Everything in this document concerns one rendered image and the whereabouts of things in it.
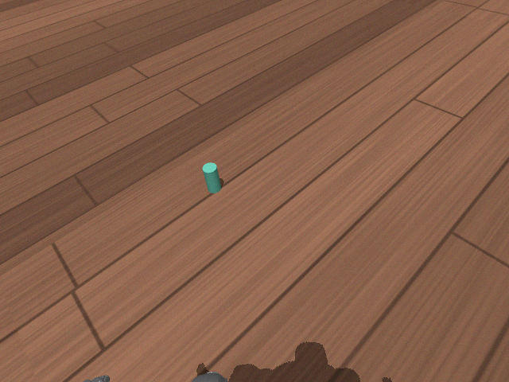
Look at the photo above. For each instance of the can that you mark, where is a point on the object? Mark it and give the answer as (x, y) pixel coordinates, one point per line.
(212, 177)

